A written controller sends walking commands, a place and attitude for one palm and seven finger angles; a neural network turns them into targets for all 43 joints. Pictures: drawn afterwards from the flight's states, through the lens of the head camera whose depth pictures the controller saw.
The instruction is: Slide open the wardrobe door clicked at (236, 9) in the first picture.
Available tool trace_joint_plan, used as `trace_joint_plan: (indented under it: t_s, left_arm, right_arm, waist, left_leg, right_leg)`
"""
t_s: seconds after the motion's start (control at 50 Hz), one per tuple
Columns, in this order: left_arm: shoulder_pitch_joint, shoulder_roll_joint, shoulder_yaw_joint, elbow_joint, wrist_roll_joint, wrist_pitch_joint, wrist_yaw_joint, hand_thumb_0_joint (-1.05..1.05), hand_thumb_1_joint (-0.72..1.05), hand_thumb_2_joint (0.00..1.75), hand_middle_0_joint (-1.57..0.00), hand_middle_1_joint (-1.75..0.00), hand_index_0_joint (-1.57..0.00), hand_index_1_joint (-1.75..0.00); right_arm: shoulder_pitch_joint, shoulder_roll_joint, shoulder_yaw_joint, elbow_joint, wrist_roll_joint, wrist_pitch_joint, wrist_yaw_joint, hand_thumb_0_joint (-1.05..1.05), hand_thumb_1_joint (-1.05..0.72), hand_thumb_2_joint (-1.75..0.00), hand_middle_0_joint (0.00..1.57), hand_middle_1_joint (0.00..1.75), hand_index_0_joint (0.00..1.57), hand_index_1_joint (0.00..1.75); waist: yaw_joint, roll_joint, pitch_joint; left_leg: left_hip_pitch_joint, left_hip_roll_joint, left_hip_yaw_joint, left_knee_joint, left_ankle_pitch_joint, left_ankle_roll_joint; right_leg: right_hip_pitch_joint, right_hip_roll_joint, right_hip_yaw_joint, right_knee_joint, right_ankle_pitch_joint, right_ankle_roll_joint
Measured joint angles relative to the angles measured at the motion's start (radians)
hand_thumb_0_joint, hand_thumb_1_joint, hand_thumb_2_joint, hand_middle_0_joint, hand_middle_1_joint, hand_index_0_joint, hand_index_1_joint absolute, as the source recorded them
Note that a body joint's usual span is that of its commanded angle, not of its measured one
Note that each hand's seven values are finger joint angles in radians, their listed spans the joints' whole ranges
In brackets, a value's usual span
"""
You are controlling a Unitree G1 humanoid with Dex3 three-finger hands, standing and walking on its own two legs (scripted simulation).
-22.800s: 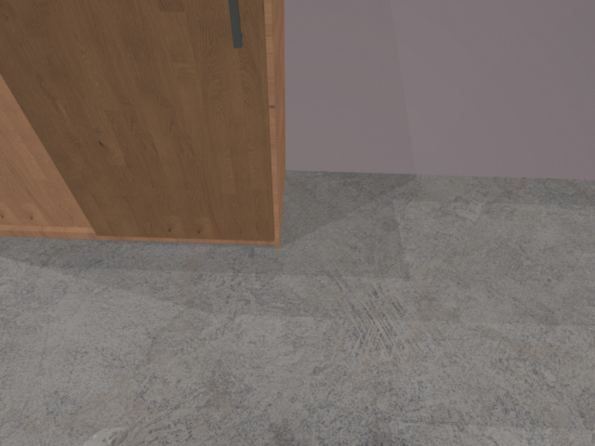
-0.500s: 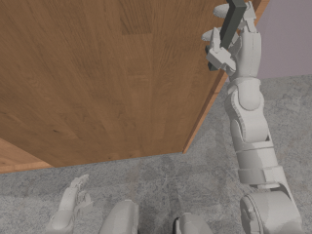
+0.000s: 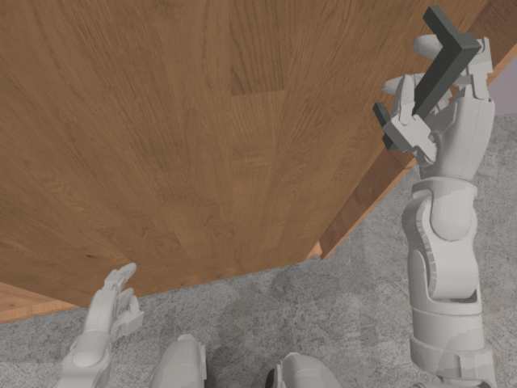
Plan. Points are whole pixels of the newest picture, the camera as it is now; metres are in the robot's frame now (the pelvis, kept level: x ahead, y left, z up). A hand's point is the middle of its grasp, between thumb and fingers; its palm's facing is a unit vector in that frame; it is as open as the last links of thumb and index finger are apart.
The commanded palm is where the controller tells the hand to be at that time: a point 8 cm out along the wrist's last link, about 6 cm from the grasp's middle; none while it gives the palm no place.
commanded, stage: step sideways, sliding the door along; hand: right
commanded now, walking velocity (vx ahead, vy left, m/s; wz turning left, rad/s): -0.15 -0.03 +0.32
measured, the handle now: (412, 87) +0.42 -0.16 +0.20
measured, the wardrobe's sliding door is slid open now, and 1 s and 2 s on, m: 0.08 0.40 0.45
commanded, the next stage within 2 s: stop walking and hold the door there in 1.44 s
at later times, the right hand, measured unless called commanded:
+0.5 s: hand (243, 145) +0.34 +0.02 +0.20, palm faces +0.07 +1.00 -0.05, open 6.2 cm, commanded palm +0.30 +0.04 +0.19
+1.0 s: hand (94, 177) +0.30 +0.16 +0.20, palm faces -0.25 +0.96 -0.11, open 6.3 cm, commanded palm +0.29 +0.13 +0.19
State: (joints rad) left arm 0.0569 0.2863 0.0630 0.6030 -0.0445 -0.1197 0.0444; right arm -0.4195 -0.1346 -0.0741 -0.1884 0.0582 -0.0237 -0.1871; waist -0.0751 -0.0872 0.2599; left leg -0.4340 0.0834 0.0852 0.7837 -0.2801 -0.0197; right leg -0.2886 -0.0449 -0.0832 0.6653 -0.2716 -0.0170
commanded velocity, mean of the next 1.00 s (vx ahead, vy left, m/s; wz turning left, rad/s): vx -0.17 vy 0.25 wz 0.12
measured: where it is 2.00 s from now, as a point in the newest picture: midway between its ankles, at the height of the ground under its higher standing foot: outside the picture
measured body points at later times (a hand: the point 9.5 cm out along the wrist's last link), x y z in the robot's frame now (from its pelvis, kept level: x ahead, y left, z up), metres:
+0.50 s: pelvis +0.02 +0.11 +0.01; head +0.11 +0.15 +0.44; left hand +0.26 +0.29 -0.09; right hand +0.33 -0.03 +0.20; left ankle +0.07 +0.16 -0.72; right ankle -0.02 -0.06 -0.65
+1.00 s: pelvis -0.07 +0.17 +0.02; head -0.01 +0.19 +0.46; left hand +0.01 +0.40 -0.11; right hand +0.31 +0.10 +0.20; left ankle -0.11 +0.35 -0.68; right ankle -0.02 -0.03 -0.72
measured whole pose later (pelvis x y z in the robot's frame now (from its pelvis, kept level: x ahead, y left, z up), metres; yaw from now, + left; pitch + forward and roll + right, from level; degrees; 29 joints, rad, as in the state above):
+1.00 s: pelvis -0.07 +0.17 +0.02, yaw +17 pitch -1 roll +4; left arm 0.19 0.13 -0.01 0.64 -0.02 -0.01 -0.01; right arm -0.32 -0.20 0.01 -0.09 0.07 -0.12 -0.08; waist -0.05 -0.07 0.18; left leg -0.38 0.04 0.00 0.80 -0.35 -0.05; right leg -0.20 -0.31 -0.12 0.48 -0.23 0.14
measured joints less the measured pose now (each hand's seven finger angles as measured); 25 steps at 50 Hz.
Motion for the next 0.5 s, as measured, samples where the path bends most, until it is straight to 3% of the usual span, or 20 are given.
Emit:
trace_joint_plan:
  t_s: [0.06,0.14,0.24,0.34,0.36,0.4,0.42,0.46,0.5]
  left_arm:
    - [0.047,-0.027,0.002,-0.005,-0.003,0.007,-0.037,0.01,0.91,0.90,-0.19,-0.30,-0.19,-0.29]
    - [0.092,-0.069,-0.032,-0.031,0.002,-0.017,-0.063,0.01,0.91,0.90,-0.19,-0.30,-0.19,-0.29]
    - [0.087,-0.121,-0.083,-0.069,0.021,-0.029,-0.078,0.01,0.91,0.90,-0.20,-0.30,-0.19,-0.30]
    - [0.042,-0.151,-0.120,-0.088,0.034,-0.025,-0.087,0.01,0.91,0.90,-0.20,-0.30,-0.20,-0.30]
    - [0.033,-0.153,-0.124,-0.089,0.032,-0.023,-0.088,0.01,0.91,0.90,-0.20,-0.30,-0.20,-0.30]
    - [0.003,-0.140,-0.128,-0.078,0.025,-0.010,-0.086,0.01,0.91,0.90,-0.20,-0.30,-0.20,-0.30]
    - [-0.016,-0.130,-0.127,-0.069,0.022,-0.002,-0.081,0.01,0.91,0.90,-0.20,-0.30,-0.20,-0.30]
    - [-0.052,-0.115,-0.117,-0.057,0.021,0.011,-0.073,0.01,0.91,0.90,-0.20,-0.30,-0.20,-0.30]
    - [-0.076,-0.098,-0.103,-0.060,0.022,0.008,-0.069,0.01,0.91,0.90,-0.20,-0.30,-0.20,-0.30]
  right_arm:
    - [0.027,0.008,0.062,-0.018,-0.027,-0.021,0.017,-0.02,-0.76,-0.82,0.45,1.40,0.20,1.28]
    - [0.126,0.039,0.111,-0.081,-0.044,-0.028,0.015,-0.02,-0.76,-0.81,0.45,1.40,0.22,1.27]
    - [0.237,0.053,0.141,-0.158,-0.032,-0.041,0.018,-0.01,-0.76,-0.80,0.45,1.40,0.22,1.28]
    - [0.294,0.034,0.130,-0.200,-0.010,-0.053,0.016,-0.02,-0.77,-0.81,0.46,1.40,0.20,1.30]
    - [0.297,0.030,0.124,-0.203,-0.005,-0.052,0.016,-0.02,-0.77,-0.81,0.46,1.40,0.19,1.30]
    - [0.302,0.040,0.113,-0.200,-0.001,-0.057,0.016,-0.03,-0.77,-0.82,0.46,1.40,0.17,1.31]
    - [0.305,0.047,0.111,-0.199,-0.004,-0.060,0.015,-0.03,-0.77,-0.82,0.46,1.40,0.17,1.32]
    - [0.314,0.056,0.109,-0.204,-0.009,-0.069,0.014,-0.03,-0.77,-0.83,0.46,1.40,0.17,1.33]
    - [0.328,0.067,0.114,-0.224,-0.015,-0.077,0.011,-0.02,-0.77,-0.83,0.46,1.40,0.18,1.34]
  waist:
    - [-0.046,0.036,0.010]
    - [-0.067,0.036,-0.012]
    - [-0.090,0.028,-0.022]
    - [-0.093,0.019,-0.010]
    - [-0.088,0.016,-0.009]
    - [-0.065,-0.021,-0.003]
    - [-0.056,-0.027,-0.004]
    - [-0.053,0.002,-0.005]
    - [-0.042,0.036,0.001]
  left_leg:
    - [-0.056,-0.038,-0.068,0.260,-0.188,0.013]
    - [-0.059,-0.046,-0.056,0.352,-0.179,0.006]
    - [-0.004,-0.049,-0.017,0.190,-0.093,-0.007]
    - [0.079,-0.071,0.013,-0.048,0.027,-0.008]
    - [0.106,-0.075,0.022,-0.098,0.055,0.001]
    - [0.146,-0.100,0.060,-0.130,-0.004,0.068]
    - [0.140,-0.103,0.070,-0.128,-0.016,0.093]
    - [0.108,-0.088,0.052,-0.133,0.004,0.124]
    - [0.095,-0.081,0.030,-0.179,0.043,0.124]
  right_leg:
    - [0.047,-0.020,-0.020,-0.002,-0.111,-0.006]
    - [0.109,-0.061,-0.037,-0.084,-0.100,0.028]
    - [0.173,-0.098,-0.080,-0.143,-0.090,0.059]
    - [0.193,-0.125,-0.099,-0.080,-0.124,0.098]
    - [0.184,-0.133,-0.098,-0.040,-0.136,0.103]
    - [0.133,-0.173,-0.070,0.075,-0.124,0.087]
    - [0.088,-0.162,-0.035,0.153,-0.153,0.072]
    - [0.002,-0.072,0.037,0.302,-0.299,0.055]
    - [-0.059,-0.001,0.067,0.368,-0.346,0.049]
